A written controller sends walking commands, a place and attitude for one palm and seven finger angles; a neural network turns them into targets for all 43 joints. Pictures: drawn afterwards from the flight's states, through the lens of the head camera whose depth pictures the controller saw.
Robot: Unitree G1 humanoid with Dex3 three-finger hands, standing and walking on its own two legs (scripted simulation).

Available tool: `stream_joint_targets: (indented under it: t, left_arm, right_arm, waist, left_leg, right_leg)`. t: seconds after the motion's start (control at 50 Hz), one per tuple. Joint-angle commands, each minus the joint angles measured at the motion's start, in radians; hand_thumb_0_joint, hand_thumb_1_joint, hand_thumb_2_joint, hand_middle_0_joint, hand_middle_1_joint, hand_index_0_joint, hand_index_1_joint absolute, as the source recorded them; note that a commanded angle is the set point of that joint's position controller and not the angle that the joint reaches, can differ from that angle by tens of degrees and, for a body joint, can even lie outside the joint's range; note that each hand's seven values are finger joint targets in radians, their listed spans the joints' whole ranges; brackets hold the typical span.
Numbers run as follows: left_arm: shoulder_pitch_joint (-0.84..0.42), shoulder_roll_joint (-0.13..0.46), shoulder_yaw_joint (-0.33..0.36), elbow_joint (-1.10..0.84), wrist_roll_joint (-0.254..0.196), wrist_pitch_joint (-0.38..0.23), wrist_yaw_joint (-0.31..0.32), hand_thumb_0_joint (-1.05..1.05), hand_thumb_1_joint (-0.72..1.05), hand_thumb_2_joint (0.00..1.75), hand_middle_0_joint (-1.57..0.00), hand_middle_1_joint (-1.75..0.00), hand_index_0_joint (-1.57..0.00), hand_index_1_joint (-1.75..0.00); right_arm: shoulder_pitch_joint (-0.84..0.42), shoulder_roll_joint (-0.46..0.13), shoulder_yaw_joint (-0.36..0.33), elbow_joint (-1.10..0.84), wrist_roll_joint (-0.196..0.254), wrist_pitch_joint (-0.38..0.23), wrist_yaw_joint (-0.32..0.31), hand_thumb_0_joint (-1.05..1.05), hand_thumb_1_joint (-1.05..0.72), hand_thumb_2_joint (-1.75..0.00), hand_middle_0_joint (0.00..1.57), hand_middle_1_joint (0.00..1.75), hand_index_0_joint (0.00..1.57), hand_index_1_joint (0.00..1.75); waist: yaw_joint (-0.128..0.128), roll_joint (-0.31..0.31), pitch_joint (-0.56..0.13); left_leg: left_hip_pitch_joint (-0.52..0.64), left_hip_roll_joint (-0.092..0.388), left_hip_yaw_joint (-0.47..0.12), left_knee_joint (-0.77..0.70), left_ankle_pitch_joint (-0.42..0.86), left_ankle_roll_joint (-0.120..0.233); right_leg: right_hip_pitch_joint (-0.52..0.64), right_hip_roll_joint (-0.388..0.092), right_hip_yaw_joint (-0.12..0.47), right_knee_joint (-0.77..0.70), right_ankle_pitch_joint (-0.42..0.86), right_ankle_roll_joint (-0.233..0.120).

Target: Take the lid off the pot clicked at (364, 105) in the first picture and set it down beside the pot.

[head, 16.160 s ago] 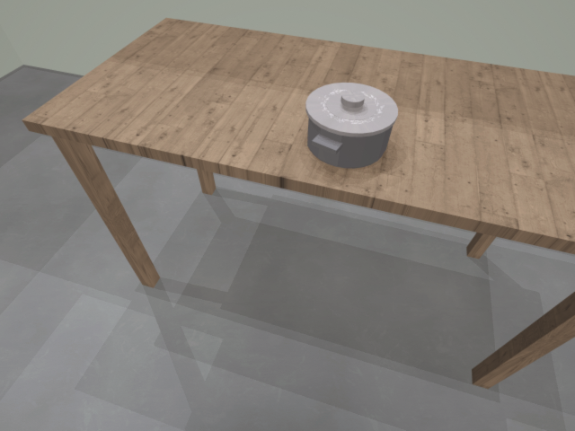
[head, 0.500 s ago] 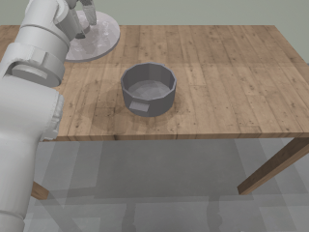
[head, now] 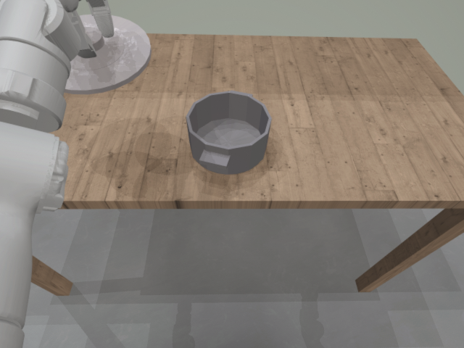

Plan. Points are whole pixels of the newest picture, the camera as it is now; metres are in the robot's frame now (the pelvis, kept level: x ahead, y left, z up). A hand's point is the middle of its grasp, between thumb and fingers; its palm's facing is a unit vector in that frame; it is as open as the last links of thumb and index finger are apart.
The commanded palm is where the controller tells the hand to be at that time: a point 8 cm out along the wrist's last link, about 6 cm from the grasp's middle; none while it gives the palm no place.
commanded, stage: move the lid sideways beside the pot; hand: left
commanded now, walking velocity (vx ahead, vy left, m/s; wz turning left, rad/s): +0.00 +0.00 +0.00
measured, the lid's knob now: (87, 39) +0.52 +0.22 +0.25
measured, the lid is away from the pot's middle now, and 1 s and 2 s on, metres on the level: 0.22 0.25 0.24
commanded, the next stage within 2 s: lower the lid onto the table in 0.46 s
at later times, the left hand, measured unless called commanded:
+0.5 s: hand (50, 30) +0.50 +0.25 +0.28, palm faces -0.23 -0.08 -0.97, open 7.3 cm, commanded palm +0.50 +0.23 +0.35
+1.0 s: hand (68, 50) +0.50 +0.24 +0.24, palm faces -0.29 -0.14 -0.95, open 7.2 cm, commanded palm +0.51 +0.23 +0.31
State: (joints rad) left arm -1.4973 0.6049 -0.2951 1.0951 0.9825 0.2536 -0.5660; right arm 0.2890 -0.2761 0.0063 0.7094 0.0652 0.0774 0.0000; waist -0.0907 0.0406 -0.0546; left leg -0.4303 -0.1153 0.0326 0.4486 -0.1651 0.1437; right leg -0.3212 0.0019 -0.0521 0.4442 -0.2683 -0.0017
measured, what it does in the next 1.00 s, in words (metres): stands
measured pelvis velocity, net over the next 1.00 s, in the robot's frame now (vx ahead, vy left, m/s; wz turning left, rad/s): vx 0.01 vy -0.01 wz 0.00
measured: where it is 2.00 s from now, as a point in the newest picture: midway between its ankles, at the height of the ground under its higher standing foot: outside the picture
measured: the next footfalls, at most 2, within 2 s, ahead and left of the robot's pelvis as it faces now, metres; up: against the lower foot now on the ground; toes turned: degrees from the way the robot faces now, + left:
none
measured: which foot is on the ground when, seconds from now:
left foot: down 0.00-1.00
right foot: down 0.00-1.00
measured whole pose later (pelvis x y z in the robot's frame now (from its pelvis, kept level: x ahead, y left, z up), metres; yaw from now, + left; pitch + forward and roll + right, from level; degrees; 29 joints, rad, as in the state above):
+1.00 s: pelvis +0.01 -0.01 +0.00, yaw +0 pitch +9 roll -2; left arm -1.45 0.71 -0.23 1.14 0.98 0.19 -0.57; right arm 0.29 -0.29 0.02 0.72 0.08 0.08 -0.02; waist -0.11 0.03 -0.03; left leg -0.45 -0.10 0.02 0.48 -0.18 0.13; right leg -0.32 0.02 -0.06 0.43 -0.27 -0.01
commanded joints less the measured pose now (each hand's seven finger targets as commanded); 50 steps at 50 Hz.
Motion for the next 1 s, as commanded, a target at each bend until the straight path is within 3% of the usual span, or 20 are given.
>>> stream_joint_targets:
  t: [0.0,0.1,0.14,0.22,0.24,0.34,0.42,0.46,0.52,0.58,0.62,0.64,0.72,0.78,0.8,0.82,0.88,0.92,0.94,0.98]
  left_arm:
    - [-0.680,0.206,0.060,-0.283,0.020,-0.034,0.059,0.00,0.70,0.89,-0.88,-1.07,-0.89,-1.08]
    - [-0.620,0.254,0.085,-0.207,0.012,-0.038,0.049,0.00,0.70,0.89,-0.88,-1.07,-0.89,-1.08]
    - [-0.627,0.276,0.093,-0.226,0.013,-0.050,0.047,0.00,0.70,0.89,-0.88,-1.07,-0.89,-1.08]
    - [-0.599,0.219,0.046,-0.215,0.004,-0.057,0.042,0.00,0.70,0.89,-0.88,-1.07,-0.89,-1.08]
    - [-0.617,0.276,0.087,-0.233,0.020,-0.059,0.047,0.00,0.70,0.89,-0.88,-1.07,-0.89,-1.08]
    - [-0.609,0.335,0.114,-0.264,0.029,-0.082,0.044,0.00,0.70,0.89,-0.88,-1.07,-0.89,-1.08]
    - [-0.582,0.246,0.050,-0.277,-0.002,-0.084,0.026,0.00,0.70,0.89,-0.88,-1.07,-0.89,-1.08]
    - [-0.610,0.341,0.117,-0.306,0.017,-0.085,0.030,0.00,0.70,0.89,-0.88,-1.07,-0.89,-1.08]
    - [-0.566,0.274,0.068,-0.281,-0.012,-0.092,0.018,0.00,0.70,0.89,-0.88,-1.07,-0.89,-1.08]
    - [-0.639,0.334,0.104,-0.256,0.009,-0.044,0.027,0.00,0.70,0.89,-0.88,-1.07,-0.89,-1.08]
    - [-0.600,0.261,0.062,-0.248,-0.013,-0.043,0.022,0.00,0.70,0.89,-0.88,-1.07,-0.89,-1.08]
    - [-0.599,0.324,0.116,-0.246,0.012,-0.038,0.027,0.00,0.70,0.89,-0.88,-1.07,-0.89,-1.08]
    - [-0.533,0.248,0.058,-0.155,-0.007,-0.037,0.027,0.00,0.70,0.89,-0.88,-1.07,-0.89,-1.08]
    - [-0.575,0.315,0.095,-0.158,0.016,-0.034,0.041,0.00,0.70,0.89,-0.88,-1.07,-0.89,-1.08]
    - [-0.576,0.283,0.067,-0.139,0.015,-0.033,0.040,0.00,0.70,0.89,-0.88,-1.07,-0.89,-1.08]
    - [-0.560,0.267,0.060,-0.147,-0.005,-0.047,0.042,0.00,0.70,0.89,-0.88,-1.07,-0.89,-1.08]
    - [-0.658,0.348,0.108,-0.224,0.019,-0.055,0.056,0.00,0.70,0.89,-0.88,-1.07,-0.89,-1.08]
    - [-0.609,0.323,0.095,-0.216,0.003,-0.075,0.055,0.00,0.70,0.89,-0.88,-1.07,-0.89,-1.08]
    - [-0.602,0.411,0.166,-0.210,0.025,-0.076,0.062,0.00,0.70,0.89,-0.88,-1.07,-0.89,-1.08]
    - [-0.580,0.347,0.115,-0.160,0.019,-0.072,0.059,0.00,0.70,0.89,-0.88,-1.07,-0.89,-1.08]
  right_arm:
    - [0.025,-0.175,-0.057,-0.084,-0.001,-0.042,-0.020,0.00,-0.90,-0.90,0.20,0.30,0.20,0.30]
    - [0.035,-0.183,-0.052,-0.065,0.007,-0.037,-0.027,0.00,-0.90,-0.90,0.20,0.30,0.20,0.30]
    - [0.028,-0.188,-0.048,-0.068,0.005,-0.033,-0.026,0.00,-0.90,-0.90,0.20,0.30,0.20,0.30]
    - [0.035,-0.191,-0.048,-0.067,0.010,-0.031,-0.025,0.00,-0.90,-0.90,0.20,0.30,0.20,0.30]
    - [0.030,-0.192,-0.046,-0.063,0.006,-0.029,-0.022,0.00,-0.90,-0.90,0.20,0.30,0.20,0.30]
    - [0.032,-0.190,-0.046,-0.078,0.006,-0.022,-0.024,0.00,-0.90,-0.90,0.20,0.30,0.20,0.30]
    - [0.043,-0.190,-0.055,-0.078,0.014,-0.016,-0.021,0.00,-0.90,-0.90,0.20,0.30,0.20,0.30]
    - [0.034,-0.192,-0.054,-0.079,0.009,-0.011,-0.019,0.00,-0.90,-0.90,0.20,0.30,0.20,0.30]
    - [0.053,-0.194,-0.056,-0.073,0.015,-0.009,-0.023,0.00,-0.90,-0.90,0.20,0.30,0.20,0.30]
    - [0.041,-0.191,-0.051,-0.061,0.017,-0.009,-0.015,0.00,-0.90,-0.90,0.20,0.30,0.20,0.30]
    - [0.052,-0.194,-0.056,-0.065,0.017,-0.015,-0.014,0.00,-0.90,-0.90,0.20,0.30,0.20,0.30]
    - [0.042,-0.187,-0.054,-0.065,0.010,-0.015,-0.010,0.00,-0.90,-0.90,0.20,0.30,0.20,0.30]
    - [0.055,-0.194,-0.049,-0.065,0.021,-0.011,-0.014,0.00,-0.90,-0.90,0.20,0.30,0.20,0.30]
    - [0.039,-0.197,-0.044,-0.062,0.022,-0.005,-0.019,0.00,-0.90,-0.90,0.20,0.30,0.20,0.30]
    - [0.039,-0.195,-0.044,-0.061,0.021,-0.008,-0.022,0.00,-0.90,-0.90,0.20,0.30,0.20,0.30]
    - [0.050,-0.201,-0.045,-0.061,0.021,-0.011,-0.026,0.00,-0.90,-0.90,0.20,0.30,0.20,0.30]
    - [0.048,-0.197,-0.046,-0.059,0.015,-0.019,-0.031,0.00,-0.90,-0.90,0.20,0.30,0.20,0.30]
    - [0.066,-0.200,-0.048,-0.062,0.011,-0.028,-0.036,0.00,-0.90,-0.90,0.20,0.30,0.20,0.30]
    - [0.058,-0.196,-0.048,-0.058,0.009,-0.029,-0.035,0.00,-0.90,-0.90,0.20,0.30,0.20,0.30]
    - [0.060,-0.194,-0.045,-0.055,0.018,-0.024,-0.031,0.00,-0.90,-0.90,0.20,0.30,0.20,0.30]
  waist:
    - [-0.018,0.075,-0.477]
    - [-0.024,-0.011,-0.438]
    - [-0.020,0.007,-0.438]
    - [-0.021,0.066,-0.404]
    - [-0.014,0.057,-0.421]
    - [-0.010,0.068,-0.467]
    - [-0.023,0.071,-0.454]
    - [-0.014,0.066,-0.492]
    - [-0.027,0.059,-0.459]
    - [-0.022,0.075,-0.463]
    - [-0.026,0.107,-0.456]
    - [-0.015,0.069,-0.465]
    - [-0.030,0.031,-0.409]
    - [-0.031,-0.002,-0.419]
    - [-0.035,0.007,-0.407]
    - [-0.039,0.019,-0.405]
    - [-0.032,0.056,-0.477]
    - [-0.032,0.088,-0.479]
    - [-0.022,0.056,-0.484]
    - [-0.031,0.064,-0.437]
  left_leg:
    - [0.610,0.111,-0.223,0.017,0.329,-0.144]
    - [0.532,0.102,-0.189,0.019,0.276,-0.115]
    - [0.530,0.101,-0.188,0.025,0.326,-0.123]
    - [0.541,0.110,-0.192,0.028,0.361,-0.128]
    - [0.543,0.107,-0.197,0.034,0.382,-0.126]
    - [0.557,0.102,-0.189,0.051,0.449,-0.121]
    - [0.575,0.109,-0.179,0.053,0.473,-0.118]
    - [0.579,0.099,-0.180,0.061,0.488,-0.110]
    - [0.565,0.104,-0.171,0.055,0.479,-0.111]
    - [0.552,0.093,-0.173,0.045,0.443,-0.105]
    - [0.562,0.099,-0.176,0.053,0.494,-0.117]
    - [0.555,0.097,-0.182,0.058,0.464,-0.110]
    - [0.499,0.100,-0.167,0.046,0.414,-0.105]
    - [0.485,0.098,-0.167,0.035,0.313,-0.093]
    - [0.478,0.092,-0.160,0.034,0.283,-0.086]
    - [0.477,0.100,-0.160,0.033,0.290,-0.092]
    - [0.523,0.094,-0.172,0.036,0.305,-0.090]
    - [0.529,0.097,-0.164,0.046,0.363,-0.096]
    - [0.517,0.094,-0.160,0.054,0.353,-0.087]
    - [0.499,0.094,-0.161,0.042,0.334,-0.091]
  right_leg:
    - [-0.199,0.051,0.015,-0.050,0.099,-0.060]
    - [-0.154,0.044,0.009,-0.060,0.123,-0.055]
    - [-0.143,0.045,0.007,-0.059,0.152,-0.057]
    - [-0.184,0.044,0.005,-0.062,0.138,-0.058]
    - [-0.166,0.049,0.003,-0.055,0.151,-0.058]
    - [-0.136,0.053,0.007,-0.054,0.184,-0.058]
    - [-0.160,0.051,0.002,-0.067,0.186,-0.054]
    - [-0.129,0.059,0.006,-0.058,0.203,-0.055]
    - [-0.142,0.051,-0.001,-0.072,0.204,-0.053]
    - [-0.120,0.058,0.002,-0.056,0.213,-0.056]
    - [-0.141,0.051,-0.001,-0.063,0.216,-0.058]
    - [-0.127,0.059,0.001,-0.056,0.209,-0.056]
    - [-0.135,0.048,-0.005,-0.062,0.199,-0.053]
    - [-0.124,0.053,0.001,-0.059,0.170,-0.047]
    - [-0.129,0.053,0.001,-0.063,0.161,-0.048]
    - [-0.132,0.044,0.001,-0.069,0.165,-0.050]
    - [-0.102,0.054,0.010,-0.060,0.175,-0.051]
    - [-0.107,0.048,0.009,-0.064,0.199,-0.054]
    - [-0.077,0.053,0.015,-0.054,0.218,-0.051]
    - [-0.108,0.053,0.008,-0.054,0.194,-0.052]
